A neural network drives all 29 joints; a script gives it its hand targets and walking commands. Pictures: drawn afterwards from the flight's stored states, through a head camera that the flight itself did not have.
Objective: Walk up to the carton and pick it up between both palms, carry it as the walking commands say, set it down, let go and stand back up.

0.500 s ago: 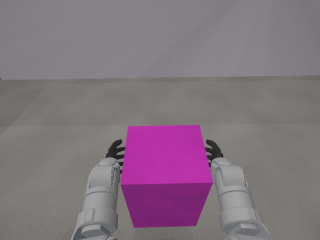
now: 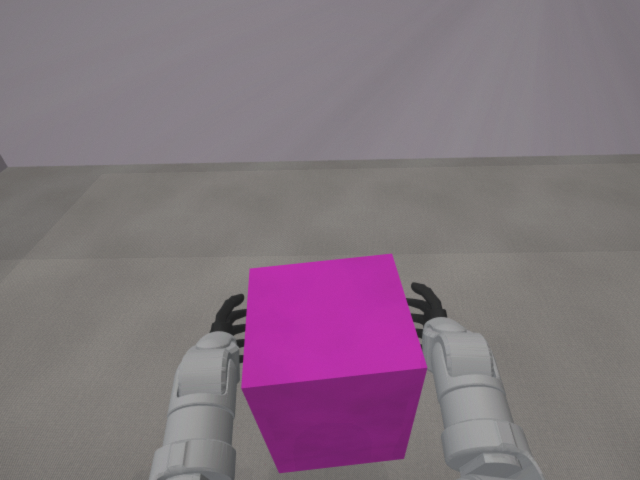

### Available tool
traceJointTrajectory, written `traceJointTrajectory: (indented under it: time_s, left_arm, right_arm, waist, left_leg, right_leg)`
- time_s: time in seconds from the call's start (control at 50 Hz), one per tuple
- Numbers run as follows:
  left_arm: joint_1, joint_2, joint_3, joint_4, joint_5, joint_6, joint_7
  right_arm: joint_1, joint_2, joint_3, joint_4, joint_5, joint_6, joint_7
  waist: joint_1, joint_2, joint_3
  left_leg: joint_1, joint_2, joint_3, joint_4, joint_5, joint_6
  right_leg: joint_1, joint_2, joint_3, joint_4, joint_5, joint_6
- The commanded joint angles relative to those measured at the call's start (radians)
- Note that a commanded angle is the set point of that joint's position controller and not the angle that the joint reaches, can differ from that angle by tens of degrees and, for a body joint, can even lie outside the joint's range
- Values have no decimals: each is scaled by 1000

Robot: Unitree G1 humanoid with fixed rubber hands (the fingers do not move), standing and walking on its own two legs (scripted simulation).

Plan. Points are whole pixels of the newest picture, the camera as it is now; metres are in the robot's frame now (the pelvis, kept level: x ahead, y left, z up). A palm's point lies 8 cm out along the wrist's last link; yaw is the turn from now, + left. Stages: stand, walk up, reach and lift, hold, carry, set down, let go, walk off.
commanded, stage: hold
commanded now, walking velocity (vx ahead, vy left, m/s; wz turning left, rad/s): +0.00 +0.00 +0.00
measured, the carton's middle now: (332, 370) +0.29 +0.01 -0.01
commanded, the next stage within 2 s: carry in 0.50 s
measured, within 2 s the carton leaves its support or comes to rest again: neither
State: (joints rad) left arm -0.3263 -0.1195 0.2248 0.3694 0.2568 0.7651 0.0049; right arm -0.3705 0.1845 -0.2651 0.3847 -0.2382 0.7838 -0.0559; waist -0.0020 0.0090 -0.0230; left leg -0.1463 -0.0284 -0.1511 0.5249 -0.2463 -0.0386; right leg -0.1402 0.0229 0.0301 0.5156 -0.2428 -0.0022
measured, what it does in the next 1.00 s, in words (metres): walks ahead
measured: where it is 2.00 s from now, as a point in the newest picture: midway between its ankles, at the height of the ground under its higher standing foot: (459, 381)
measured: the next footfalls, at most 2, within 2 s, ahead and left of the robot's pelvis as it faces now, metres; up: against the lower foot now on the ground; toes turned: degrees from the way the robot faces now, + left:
left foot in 1.10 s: +0.26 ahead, +0.09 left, +0.00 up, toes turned -15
right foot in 1.30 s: +0.37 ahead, -0.27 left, +0.00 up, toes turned -30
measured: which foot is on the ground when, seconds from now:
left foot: down 0.00-0.76, up 0.78-1.00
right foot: down 0.00-1.00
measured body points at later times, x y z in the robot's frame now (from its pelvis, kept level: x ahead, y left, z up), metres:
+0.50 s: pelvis -0.01 +0.00 +0.00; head -0.06 +0.00 +0.45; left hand +0.30 +0.15 +0.05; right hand +0.30 -0.13 +0.05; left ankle +0.04 +0.14 -0.73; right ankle +0.03 -0.12 -0.73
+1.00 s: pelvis +0.13 -0.07 +0.01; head +0.15 -0.09 +0.46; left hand +0.47 +0.00 +0.09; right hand +0.41 -0.27 +0.08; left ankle +0.15 +0.12 -0.69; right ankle +0.03 -0.11 -0.73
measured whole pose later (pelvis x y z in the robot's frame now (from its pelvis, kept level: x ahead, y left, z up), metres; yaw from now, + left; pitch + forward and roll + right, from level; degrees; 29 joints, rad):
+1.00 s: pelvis +0.13 -0.07 +0.01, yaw -13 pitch +8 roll +6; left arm -0.33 -0.13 0.12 -0.15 0.14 1.15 0.10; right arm -0.33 0.17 -0.17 -0.18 -0.13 1.16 -0.12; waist 0.03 -0.07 -0.12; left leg -0.47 0.01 0.03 0.72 -0.44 -0.03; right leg -0.24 0.04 0.15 0.45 -0.34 -0.10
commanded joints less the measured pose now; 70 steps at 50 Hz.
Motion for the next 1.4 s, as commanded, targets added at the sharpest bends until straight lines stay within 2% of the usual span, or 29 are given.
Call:
traceJointTrajectory:
  time_s: [0.0, 0.12, 0.14, 0.26, 0.46, 0.48, 0.5, 0.54, 0.56, 0.66, 0.68, 0.72, 0.74, 0.8, 0.88, 0.94, 1.0, 1.02, 1.04, 1.06, 1.1, 1.14, 1.18, 1.24, 1.26, 1.28, 1.3, 1.32, 1.38]
  left_arm:
    - [-655, -1059, -567, -167, -317, -41, -243]
    - [-795, -1091, -583, -150, -329, -50, -251]
    - [-761, -1063, -537, -144, -310, -58, -246]
    - [-839, -1073, -515, -77, -289, -69, -264]
    - [-677, -1095, -538, -107, -281, -60, -255]
    - [-694, -1029, -561, -91, -299, -66, -239]
    - [-669, -1015, -554, -88, -298, -55, -229]
    - [-834, -1050, -646, -244, -359, -42, -226]
    - [-834, -1082, -694, -290, -408, -22, -219]
    - [-695, -1040, -799, -439, -541, 129, -199]
    - [-656, -1037, -798, -480, -568, 157, -200]
    - [-725, -1010, -799, -562, -625, 213, -202]
    - [-924, -972, -809, -632, -664, 223, -183]
    - [-543, -1005, -731, -652, -595, 322, -164]
    - [-585, -974, -772, -767, -616, 381, -149]
    - [-555, -967, -787, -802, -627, 407, -140]
    - [-539, -949, -786, -770, -625, 441, -148]
    - [-560, -944, -783, -764, -618, 442, -142]
    - [-541, -977, -791, -736, -634, 455, -153]
    - [-564, -957, -784, -729, -632, 454, -159]
    - [-445, -928, -753, -599, -595, 462, -174]
    - [-559, -938, -750, -655, -652, 462, -190]
    - [-578, -964, -733, -697, -637, 447, -183]
    - [-466, -953, -736, -663, -600, 439, -166]
    - [-506, -972, -744, -696, -611, 435, -165]
    - [-524, -970, -727, -685, -595, 430, -158]
    - [-596, -987, -730, -697, -597, 419, -146]
    - [-577, -991, -748, -727, -601, 421, -139]
    - [-587, -1008, -803, -837, -642, 436, -138]
  right_arm:
    - [-586, 1068, 651, -120, 309, -45, 281]
    - [-601, 1057, 583, -38, 274, -49, 287]
    - [-633, 1075, 588, -40, 284, -53, 294]
    - [-711, 1063, 551, -7, 265, -70, 301]
    - [-616, 1062, 595, -64, 283, -79, 306]
    - [-638, 945, 576, -82, 282, -86, 295]
    - [-634, 949, 611, -119, 310, -73, 289]
    - [-635, 986, 629, -117, 326, -46, 278]
    - [-664, 975, 680, -216, 347, -29, 261]
    - [-633, 908, 837, -476, 442, 87, 187]
    - [-614, 906, 851, -522, 447, 118, 170]
    - [-672, 910, 915, -662, 503, 175, 153]
    - [-877, 931, 943, -667, 582, 200, 148]
    - [-624, 915, 935, -745, 569, 295, 139]
    - [-482, 897, 870, -658, 541, 367, 149]
    - [-448, 909, 873, -699, 556, 386, 151]
    - [-381, 904, 858, -680, 532, 405, 151]
    - [-340, 904, 833, -615, 525, 412, 151]
    - [-394, 881, 835, -653, 517, 414, 147]
    - [-373, 906, 836, -602, 509, 415, 141]
    - [-265, 893, 812, -539, 464, 423, 139]
    - [-357, 901, 833, -640, 468, 406, 130]
    - [-466, 956, 866, -689, 538, 408, 147]
    - [-403, 887, 853, -700, 549, 414, 160]
    - [-479, 900, 858, -724, 571, 411, 162]
    - [-481, 901, 864, -720, 567, 412, 173]
    - [-552, 944, 883, -762, 592, 417, 186]
    - [-557, 958, 887, -779, 624, 416, 192]
    - [-444, 970, 809, -744, 585, 399, 183]
  waist:
    - [17, 18, -325]
    - [-15, 36, -254]
    - [34, -3, -214]
    - [28, -27, -208]
    - [20, 25, -288]
    - [32, 29, -314]
    - [25, 41, -253]
    - [11, 338, -189]
    - [24, 214, -232]
    - [8, 99, -387]
    - [15, -31, -435]
    - [26, -358, -361]
    - [22, -289, -299]
    - [37, -262, -440]
    - [41, -93, -564]
    - [32, -119, -513]
    - [-23, -87, -492]
    - [-45, 92, -583]
    - [-24, 294, -571]
    - [-20, 262, -560]
    - [-32, 43, -391]
    - [-56, -15, -267]
    - [-36, 55, -241]
    - [45, 133, -430]
    - [98, 8, -469]
    - [86, -345, -415]
    - [33, -458, -395]
    - [33, -313, -366]
    - [42, 39, -439]
  left_leg:
    - [97, -76, 67, -110, 145, 23]
    - [86, -67, 82, -113, -11, 26]
    - [49, -66, 86, -122, -17, 34]
    - [36, -64, 96, -112, -138, 33]
    - [84, -58, 82, -111, 95, 27]
    - [8, 128, 0, -98, 87, 68]
    - [37, 111, -16, -150, -321, 102]
    - [-64, 307, -234, -403, -587, 172]
    - [-6, 319, -199, -377, -524, 164]
    - [-33, 230, 28, -157, -335, 93]
    - [-81, 198, 89, -23, -327, 71]
    - [-521, 8, 225, 326, -286, -29]
    - [-562, 11, 160, 337, -284, -32]
    - [-661, 14, 174, 382, -284, -45]
    - [-547, 1, 202, 141, -174, -44]
    - [-385, -15, 266, 52, -134, -42]
    - [303, -16, 318, -187, 85, -25]
    - [653, 152, 163, -212, 72, 13]
    - [841, 458, -184, -128, 168, 134]
    - [790, 574, -302, -123, 283, 237]
    - [620, 575, -263, -151, 459, 201]
    - [501, 557, -130, -162, 304, 175]
    - [418, 515, 98, -141, 400, 119]
    - [130, 354, 417, 210, 837, 3]
    - [-156, 269, 431, 547, 810, -12]
    - [-534, 63, 359, 811, 157, -51]
    - [-735, -54, 251, 950, -384, -71]
    - [-784, -34, 150, 1024, -350, -82]
    - [-915, 77, 102, 849, -288, -74]
  right_leg:
    - [94, 35, 43, -120, 159, -2]
    - [11, 29, 47, -140, -33, -19]
    - [8, 31, 45, -138, -51, -20]
    - [-33, 11, 61, -163, -216, -21]
    - [50, 38, 40, -122, 72, -11]
    - [-80, -117, 54, -42, -33, -42]
    - [-229, -56, 67, -15, -390, -59]
    - [-315, 40, -73, 439, -172, -19]
    - [-335, -12, -65, 303, -148, -12]
    - [-89, -7, -61, -31, -62, -46]
    - [9, -35, 16, -81, -100, -68]
    - [252, -305, 565, -290, -268, -193]
    - [236, -286, 644, -298, -163, -229]
    - [501, -232, 558, -192, 239, -235]
    - [526, -201, 429, -101, 436, -264]
    - [345, -183, 390, -99, 514, -256]
    - [-231, -64, 187, 94, 425, -166]
    - [-489, 16, 74, 313, 231, -124]
    - [-810, 51, 8, 554, -252, -84]
    - [-874, 4, -29, 666, -309, -58]
    - [-891, -54, -49, 676, -326, -58]
    - [-887, -135, -37, 474, -248, -72]
    - [-766, -140, -68, 387, -252, -76]
    - [-104, 29, -213, 90, -53, -120]
    - [211, 116, -133, 58, -84, -170]
    - [391, -26, 362, -89, -170, -255]
    - [476, -174, 779, -99, 207, -368]
    - [439, -190, 900, -81, 593, -422]
    - [615, -194, 611, -26, 801, -307]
